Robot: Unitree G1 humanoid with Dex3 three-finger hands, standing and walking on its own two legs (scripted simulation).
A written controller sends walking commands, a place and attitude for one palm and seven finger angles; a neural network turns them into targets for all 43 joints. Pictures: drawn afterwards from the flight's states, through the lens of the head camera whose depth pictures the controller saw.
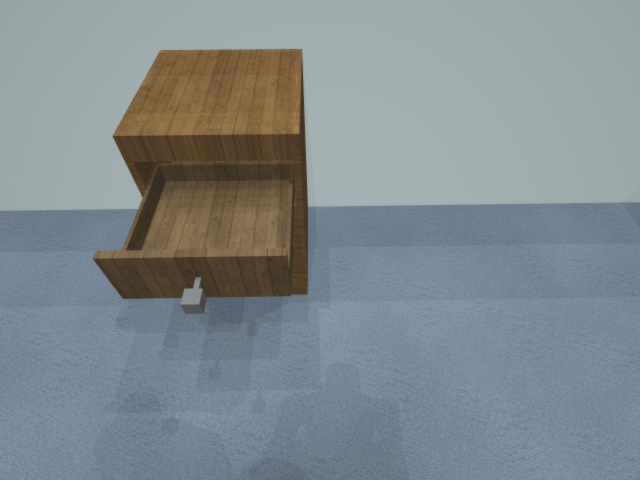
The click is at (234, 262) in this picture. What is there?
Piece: drawer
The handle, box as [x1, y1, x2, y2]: [180, 277, 206, 313]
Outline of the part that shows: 200,277 195,278 192,289 184,289 180,304 185,313 203,313 206,297 202,288 200,287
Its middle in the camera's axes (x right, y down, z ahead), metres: -0.27 +0.12 +0.81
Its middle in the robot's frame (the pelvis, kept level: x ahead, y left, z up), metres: +0.49 +0.30 -0.22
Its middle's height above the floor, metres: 0.55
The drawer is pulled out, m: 0.30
